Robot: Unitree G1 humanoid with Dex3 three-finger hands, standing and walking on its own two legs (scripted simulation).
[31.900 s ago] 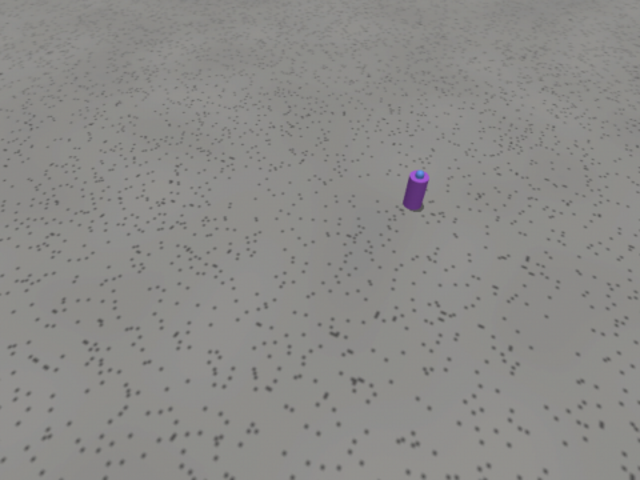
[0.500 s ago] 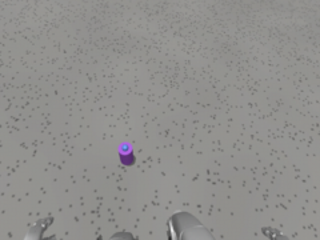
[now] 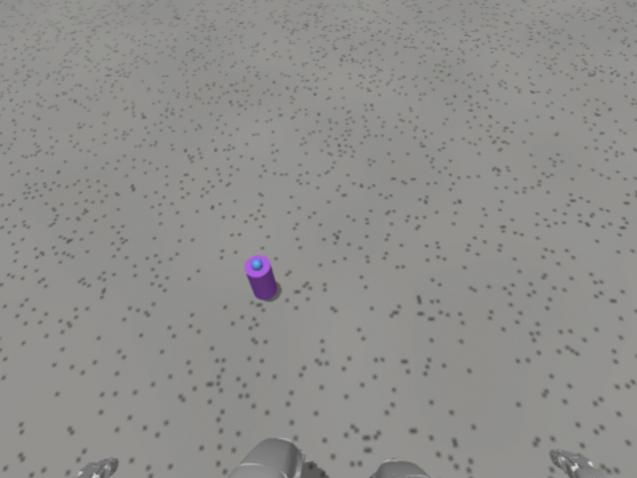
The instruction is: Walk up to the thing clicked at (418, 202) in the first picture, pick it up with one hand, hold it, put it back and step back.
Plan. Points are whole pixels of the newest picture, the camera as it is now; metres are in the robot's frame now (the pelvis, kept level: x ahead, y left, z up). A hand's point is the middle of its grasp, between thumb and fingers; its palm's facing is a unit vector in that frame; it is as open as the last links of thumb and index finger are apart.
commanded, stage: step back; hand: left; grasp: from the side
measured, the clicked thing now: (260, 276) +0.74 +0.23 -0.67
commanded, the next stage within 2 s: stand in 1.74 s
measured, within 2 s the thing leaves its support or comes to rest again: neither
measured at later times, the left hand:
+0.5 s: hand out of the picture -0.10 +0.23 -0.17, palm faces +0.00 -0.92 -0.40, open 7.4 cm
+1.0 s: hand out of the picture -0.27 +0.22 -0.14, palm faces +0.15 -0.90 -0.41, open 7.4 cm
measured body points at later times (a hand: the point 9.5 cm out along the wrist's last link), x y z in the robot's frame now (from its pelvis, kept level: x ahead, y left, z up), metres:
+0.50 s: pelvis -0.18 -0.05 -0.02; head -0.12 -0.04 +0.43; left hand -0.10 +0.28 -0.14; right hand -0.03 -0.37 -0.11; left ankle -0.07 +0.12 -0.73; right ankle -0.22 -0.18 -0.73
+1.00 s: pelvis -0.30 -0.07 +0.00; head -0.30 -0.07 +0.45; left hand -0.28 +0.26 -0.11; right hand -0.22 -0.37 -0.13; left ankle -0.33 +0.05 -0.73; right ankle -0.24 -0.18 -0.70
